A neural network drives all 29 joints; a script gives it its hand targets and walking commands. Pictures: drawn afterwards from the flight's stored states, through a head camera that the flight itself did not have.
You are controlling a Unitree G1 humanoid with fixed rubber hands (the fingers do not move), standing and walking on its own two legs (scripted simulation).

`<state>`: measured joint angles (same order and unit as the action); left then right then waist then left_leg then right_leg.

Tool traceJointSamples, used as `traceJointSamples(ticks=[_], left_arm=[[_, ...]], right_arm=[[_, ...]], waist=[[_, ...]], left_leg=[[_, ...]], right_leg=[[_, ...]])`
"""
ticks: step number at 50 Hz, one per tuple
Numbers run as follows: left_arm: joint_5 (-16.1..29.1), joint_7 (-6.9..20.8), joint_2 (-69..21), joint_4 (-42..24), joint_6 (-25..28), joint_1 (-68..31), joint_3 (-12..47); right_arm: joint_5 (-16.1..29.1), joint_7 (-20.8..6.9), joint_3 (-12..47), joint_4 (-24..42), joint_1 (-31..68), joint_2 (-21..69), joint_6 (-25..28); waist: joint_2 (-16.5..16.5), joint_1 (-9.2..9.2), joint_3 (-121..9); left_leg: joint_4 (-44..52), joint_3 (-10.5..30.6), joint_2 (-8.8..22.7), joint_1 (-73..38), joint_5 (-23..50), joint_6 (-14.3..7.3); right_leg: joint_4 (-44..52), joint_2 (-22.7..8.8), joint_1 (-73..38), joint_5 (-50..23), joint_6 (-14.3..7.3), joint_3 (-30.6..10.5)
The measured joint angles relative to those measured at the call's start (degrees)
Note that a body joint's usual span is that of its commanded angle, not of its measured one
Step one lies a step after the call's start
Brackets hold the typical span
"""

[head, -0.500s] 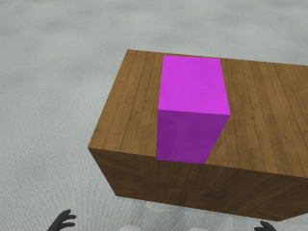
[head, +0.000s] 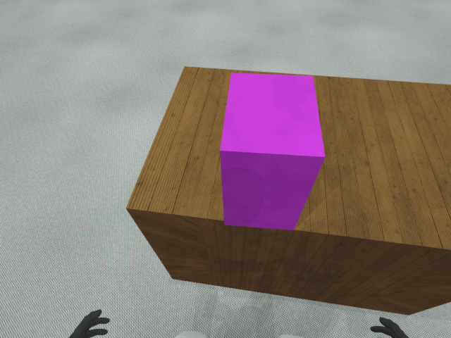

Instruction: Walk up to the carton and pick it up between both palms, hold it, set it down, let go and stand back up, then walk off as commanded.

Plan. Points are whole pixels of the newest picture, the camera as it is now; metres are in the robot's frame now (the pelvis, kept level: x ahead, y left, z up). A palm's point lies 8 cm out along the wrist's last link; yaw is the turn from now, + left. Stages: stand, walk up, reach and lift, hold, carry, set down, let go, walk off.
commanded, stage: walk up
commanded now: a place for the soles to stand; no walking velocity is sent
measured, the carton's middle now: (264, 157) +0.45 -0.06 +0.01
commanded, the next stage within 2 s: reach and lift in 0.46 s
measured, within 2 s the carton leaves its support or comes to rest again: neither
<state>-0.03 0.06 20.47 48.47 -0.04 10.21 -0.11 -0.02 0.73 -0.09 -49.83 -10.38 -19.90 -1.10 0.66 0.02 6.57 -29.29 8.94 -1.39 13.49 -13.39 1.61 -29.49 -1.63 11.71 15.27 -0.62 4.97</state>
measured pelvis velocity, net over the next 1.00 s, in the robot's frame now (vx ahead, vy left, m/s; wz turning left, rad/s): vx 0.00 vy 0.00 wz -0.01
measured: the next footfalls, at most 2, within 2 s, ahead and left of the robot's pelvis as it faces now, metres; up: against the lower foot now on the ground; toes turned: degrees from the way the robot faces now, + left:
none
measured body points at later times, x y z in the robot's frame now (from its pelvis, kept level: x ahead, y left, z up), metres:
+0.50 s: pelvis -0.01 +0.00 +0.00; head +0.02 +0.00 +0.45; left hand +0.10 +0.30 -0.12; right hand +0.10 -0.29 -0.12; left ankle +0.03 +0.15 -0.73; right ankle +0.01 -0.11 -0.74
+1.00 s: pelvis +0.00 +0.00 +0.00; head +0.04 +0.01 +0.44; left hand +0.17 +0.27 -0.09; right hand +0.17 -0.28 -0.09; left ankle +0.03 +0.15 -0.74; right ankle +0.01 -0.11 -0.74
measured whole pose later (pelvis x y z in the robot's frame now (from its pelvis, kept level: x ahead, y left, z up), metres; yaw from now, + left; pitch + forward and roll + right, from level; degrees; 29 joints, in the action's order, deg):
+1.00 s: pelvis +0.00 +0.00 +0.00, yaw +0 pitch -1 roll -1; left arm 0.0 -0.7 18.8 25.4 -15.8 10.8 -0.1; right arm -0.4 -2.7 -3.7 -49.2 -5.0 -17.8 12.6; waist -0.3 0.0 5.8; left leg -32.6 5.5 1.5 16.3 -15.2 2.4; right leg -31.2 -0.8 13.8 16.2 -0.6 5.0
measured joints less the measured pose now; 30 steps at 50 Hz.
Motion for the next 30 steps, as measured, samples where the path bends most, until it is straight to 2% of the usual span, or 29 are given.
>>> traceJointSamples(ticks=[23, 24, 27, 30], left_arm=[[0.0, 0.25, 0.0, 0.0, -0.09, -0.03, 0.0], [-0.01, -0.08, 0.0, -0.58, -2.4, -0.43, -0.01], [0.0, -1.45, -0.01, -4.16, -14.03, -3.29, -0.01], [0.01, -1.33, 0.0, -9.06, -21.04, -5.45, 0.01]], right_arm=[[0.0, -0.18, 0.0, 0.0, 0.0, 0.0, 0.0], [-0.17, -0.47, -0.53, -1.1, 0.52, 0.16, 1.51], [-0.35, -2.44, -2.82, -2.9, 2.84, 0.25, 5.37], [-0.37, -3.03, -3.61, -2.95, 4.75, 0.27, 6.42]], waist=[[0.0, 0.0, -0.07], [0.0, 0.01, -0.04], [0.0, 0.03, 0.25], [-0.27, -0.01, 0.95]], left_leg=[[-0.01, 0.0, -0.01, 0.0, 0.35, 0.0], [-0.68, -0.37, 0.24, 0.39, -0.16, 0.04], [-5.95, -2.85, 1.93, 3.28, -2.4, 0.09], [-10.25, -3.26, 2.63, 3.73, -4.99, 0.31]], right_leg=[[0.0, -0.01, 0.0, -0.36, -0.06, 0.0], [-0.34, 0.01, 0.23, -0.24, -0.1, 0.01], [-5.16, 0.19, 2.77, 1.92, -0.41, 0.05], [-8.75, 0.63, 2.95, 4.13, -0.1, 0.01]])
